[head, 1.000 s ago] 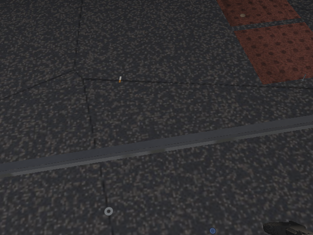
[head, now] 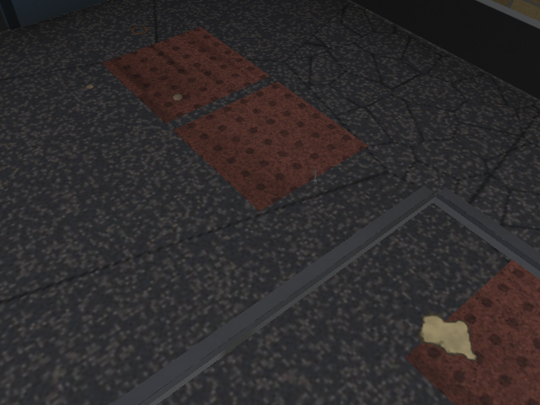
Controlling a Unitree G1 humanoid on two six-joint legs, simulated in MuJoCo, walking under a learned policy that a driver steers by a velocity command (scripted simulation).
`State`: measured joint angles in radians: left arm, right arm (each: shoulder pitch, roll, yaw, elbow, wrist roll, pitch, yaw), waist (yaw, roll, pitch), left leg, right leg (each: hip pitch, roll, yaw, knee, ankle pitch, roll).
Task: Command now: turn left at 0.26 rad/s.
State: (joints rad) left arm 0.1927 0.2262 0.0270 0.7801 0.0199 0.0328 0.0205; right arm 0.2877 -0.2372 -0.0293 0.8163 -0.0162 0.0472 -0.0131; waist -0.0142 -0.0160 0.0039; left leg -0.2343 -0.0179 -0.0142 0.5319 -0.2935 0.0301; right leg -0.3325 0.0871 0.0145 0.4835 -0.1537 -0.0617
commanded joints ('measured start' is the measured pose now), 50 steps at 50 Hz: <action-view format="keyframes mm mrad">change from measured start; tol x32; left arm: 1 -28 122 37 -69 -6 -11 16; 50 58 108 45 38 8 -53 -68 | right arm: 1 -28 -208 -49 -71 0 -37 5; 50 58 -115 -23 24 -8 -132 7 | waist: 1 27 204 76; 16 34 174 -83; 19 -6 -238 -42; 50 -4 100 106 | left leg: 1 -86 312 -438 -288 184 166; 14 156 168 -437 -132 547 163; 19 -314 -163 -97 247 -282 -33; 24 -293 -48 -61 604 -131 -60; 39 249 -46 86 -179 29 50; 43 328 372 -442 -403 -324 194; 50 271 242 -22 -418 312 106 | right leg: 1 -50 -12 4 107 -197 34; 14 -42 -2 26 153 -291 79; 19 273 -473 477 -286 40 -122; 26 268 -301 93 -164 413 -129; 30 340 -345 181 -285 -183 -151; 36 221 -343 133 -314 -242 -146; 42 -431 -90 -18 467 -409 -27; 50 -413 -132 42 591 -27 20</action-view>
